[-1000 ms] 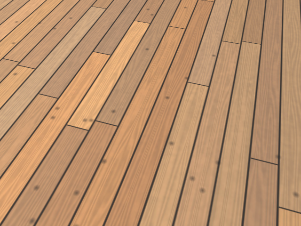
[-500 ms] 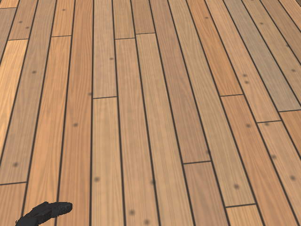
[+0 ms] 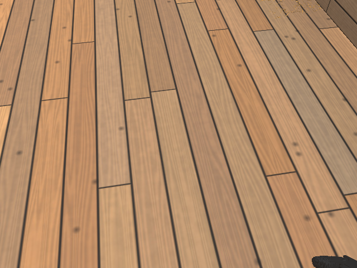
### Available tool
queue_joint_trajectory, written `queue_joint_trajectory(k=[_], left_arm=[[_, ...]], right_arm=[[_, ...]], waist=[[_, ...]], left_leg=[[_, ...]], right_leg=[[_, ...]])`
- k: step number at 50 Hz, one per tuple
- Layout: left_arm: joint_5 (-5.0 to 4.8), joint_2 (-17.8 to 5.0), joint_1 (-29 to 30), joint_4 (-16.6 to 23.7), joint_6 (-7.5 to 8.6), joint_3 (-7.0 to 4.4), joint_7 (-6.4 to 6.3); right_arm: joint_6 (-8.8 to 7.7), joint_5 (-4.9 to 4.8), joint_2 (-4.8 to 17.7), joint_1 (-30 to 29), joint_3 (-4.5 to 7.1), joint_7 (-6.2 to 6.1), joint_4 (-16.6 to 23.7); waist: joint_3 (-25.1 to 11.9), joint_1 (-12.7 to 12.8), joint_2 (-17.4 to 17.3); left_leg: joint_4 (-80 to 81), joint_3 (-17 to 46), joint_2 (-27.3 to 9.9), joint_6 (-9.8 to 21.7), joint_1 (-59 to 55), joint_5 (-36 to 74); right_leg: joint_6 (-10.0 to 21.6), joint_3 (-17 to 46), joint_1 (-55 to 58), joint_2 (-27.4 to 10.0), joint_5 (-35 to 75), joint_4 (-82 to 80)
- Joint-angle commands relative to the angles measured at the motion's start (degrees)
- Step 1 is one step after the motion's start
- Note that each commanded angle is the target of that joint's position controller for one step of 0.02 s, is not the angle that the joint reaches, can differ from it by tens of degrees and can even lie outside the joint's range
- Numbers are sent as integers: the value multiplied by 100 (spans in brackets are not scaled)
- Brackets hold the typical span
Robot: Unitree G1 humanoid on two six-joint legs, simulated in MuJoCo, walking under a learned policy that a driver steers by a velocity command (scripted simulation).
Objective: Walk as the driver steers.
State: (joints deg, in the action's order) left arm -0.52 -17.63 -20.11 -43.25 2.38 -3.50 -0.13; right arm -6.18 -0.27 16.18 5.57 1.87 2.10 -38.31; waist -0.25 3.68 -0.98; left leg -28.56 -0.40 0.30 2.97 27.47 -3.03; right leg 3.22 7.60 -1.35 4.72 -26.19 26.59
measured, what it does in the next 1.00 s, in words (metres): walks ahead, turning left: right foot, then left foot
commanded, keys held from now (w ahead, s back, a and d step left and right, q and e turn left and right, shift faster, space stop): w+q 0.74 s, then w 0.10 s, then w+e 0.16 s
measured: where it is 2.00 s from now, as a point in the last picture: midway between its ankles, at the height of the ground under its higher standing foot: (144, 153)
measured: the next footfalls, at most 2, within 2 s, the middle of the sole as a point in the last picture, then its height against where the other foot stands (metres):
right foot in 0.48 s outside the picture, level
left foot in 0.98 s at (120, 233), level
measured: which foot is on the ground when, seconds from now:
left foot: down 0.00-0.50, up 0.52-0.96, down 0.98-1.00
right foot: down 0.00-0.02, up 0.04-0.46, down 0.48-0.98, up 1.00-1.00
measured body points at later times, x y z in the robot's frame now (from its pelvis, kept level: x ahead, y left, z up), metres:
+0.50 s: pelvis +0.28 +0.01 +0.00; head +0.30 +0.02 +0.45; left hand +0.47 +0.29 -0.05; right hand +0.35 -0.27 -0.11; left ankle +0.12 +0.10 -0.72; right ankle +0.41 -0.08 -0.73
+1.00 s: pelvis +0.51 +0.13 +0.00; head +0.55 +0.16 +0.44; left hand +0.35 +0.37 -0.13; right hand +0.84 +0.05 -0.06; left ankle +0.57 +0.28 -0.73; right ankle +0.42 -0.08 -0.71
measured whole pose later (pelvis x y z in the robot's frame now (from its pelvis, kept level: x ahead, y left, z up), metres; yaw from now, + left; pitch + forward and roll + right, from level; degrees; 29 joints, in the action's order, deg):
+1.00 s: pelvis +0.51 +0.13 +0.00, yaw +27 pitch +2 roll -2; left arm -1.7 -17.4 -23.1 -51.8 3.2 -3.5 0.6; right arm -3.2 -0.2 14.9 1.4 1.7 2.2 -33.3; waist 2.8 5.3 -1.1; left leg -31.5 -0.8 -1.7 3.3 28.5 -4.3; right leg -1.7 -6.3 1.4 -3.3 -26.1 26.8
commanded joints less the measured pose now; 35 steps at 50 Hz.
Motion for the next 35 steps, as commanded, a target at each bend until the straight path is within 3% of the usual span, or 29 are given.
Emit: queue_joint_trajectory(k=[1,2,3,4,5,6,9,12,15,20,22,23,24,25,26,27,28,29,30,32,35], left_arm=[[52,-405,-432,449,115,-36,-47],[81,-398,-407,468,206,6,-30],[-30,-755,79,588,290,-64,30],[-83,-729,586,697,354,-45,63],[5,-658,878,785,402,-38,75],[108,-640,886,795,410,-70,63],[168,-455,723,757,361,-46,38],[156,-286,1247,861,325,21,0],[112,-176,1852,947,368,65,45],[18,-350,2392,1072,473,-11,139],[-7,-483,2170,1026,518,-86,139],[-2,-573,1769,919,538,-151,113],[61,-753,1154,818,557,-238,68],[117,-1101,196,732,539,-332,8],[124,-1361,-87,513,439,-399,53],[23,-803,100,612,407,-286,76],[18,-524,307,635,381,-210,56],[65,-457,550,634,362,-167,60],[86,-350,697,576,350,-137,61],[120,-292,799,489,382,-121,53],[71,-474,774,310,434,-188,49]], right_arm=[[-65,99,1585,1697,516,-21,71],[-8,-86,1334,1948,484,31,-72],[28,-148,1001,1701,369,17,-11],[82,-56,886,1428,335,-11,91],[123,-2,826,1234,309,-18,117],[123,30,732,1124,271,-39,158],[144,-7,752,1056,272,-104,160],[175,-59,956,1226,349,-210,48],[251,-100,995,1492,373,-281,-79],[380,-152,953,1835,385,-334,-224],[422,-142,976,1730,414,-348,-209],[436,-139,898,1626,396,-344,-175],[422,-102,698,1536,328,-321,-98],[395,15,363,1571,209,-312,45],[351,-166,168,2363,131,-311,184],[362,-222,753,2248,244,-332,9],[389,-177,984,1649,320,-321,70],[410,-123,907,1392,325,-321,110],[410,-76,830,1208,339,-296,182],[456,-141,611,1226,321,-228,239],[501,-105,413,935,265,-192,409]], waist=[[-1809,-715,-751],[-1866,-774,-1580],[-1127,-845,-963],[-573,-844,-404],[-84,-727,-32],[-21,-571,-25],[-103,-368,-371],[5,-491,-322],[37,-708,-393],[58,-813,-466],[40,-630,-634],[-108,-394,-648],[-597,-83,-538],[-1453,259,196],[-1932,-140,2101],[-1320,-34,1352],[-620,89,819],[-255,-17,445],[8,-105,447],[96,-267,737],[203,-295,610]], left_leg=[[106,2590,-1494,1426,-4030,-111],[1012,4425,-1971,1787,-4679,-1279],[1194,4223,-1916,1520,-4276,-2127],[1265,3572,-1698,1346,-3583,-1981],[1391,3073,-1464,1271,-2885,-1438],[1477,2765,-1270,1198,-2516,-908],[1631,2258,-973,1244,-2041,108],[1655,1833,-784,1165,-1688,528],[1538,1684,-593,953,-1471,365],[1073,2300,-756,807,-1911,-70],[774,2553,-820,717,-2052,64],[458,2510,-691,606,-1975,281],[-358,2267,-426,435,-1669,418],[-1998,1706,-14,211,-843,-734],[-3523,1098,539,-68,1037,-3192],[-4204,1170,41,-158,1654,-2961],[-4341,1032,-112,-210,1769,-2411],[-4264,887,-286,-270,1592,-2007],[-4059,855,-424,-300,1522,-1758],[-3865,729,-617,-319,1207,-1530],[-3427,625,-720,-415,1405,-1195]], right_leg=[[-40,-306,-2223,-350,3121,3475],[-263,-218,-3592,62,-311,4510],[-208,76,-4255,-306,-190,4853],[-170,-42,-4318,-519,207,4738],[-173,-151,-4290,-677,491,4274],[-201,-145,-4014,-837,752,3824],[-442,-318,-3564,-854,955,3076],[-652,-404,-3424,-740,1750,1992],[-715,-401,-2975,-528,2737,960],[-586,-235,-2551,-319,2726,126],[-430,-231,-2162,-329,2323,-68],[-283,-313,-1570,-354,2349,-318],[-38,-111,-483,-714,2326,-275],[336,919,1048,-1763,2078,-136],[1165,3398,2376,-2844,816,-617],[1037,3472,1945,-2801,-156,-840],[815,2564,1263,-2533,128,-923],[719,1904,624,-2290,887,-1052],[705,1452,191,-2098,1425,-1186],[675,773,-304,-1876,1908,-1459],[823,179,-446,-1927,2540,-1724]])
Velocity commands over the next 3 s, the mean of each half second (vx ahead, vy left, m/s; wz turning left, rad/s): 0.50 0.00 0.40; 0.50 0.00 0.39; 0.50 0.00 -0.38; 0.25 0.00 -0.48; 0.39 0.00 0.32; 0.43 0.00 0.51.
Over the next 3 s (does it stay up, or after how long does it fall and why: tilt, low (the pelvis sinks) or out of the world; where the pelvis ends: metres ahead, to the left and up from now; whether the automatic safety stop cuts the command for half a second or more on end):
stays up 1.37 0.34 0.00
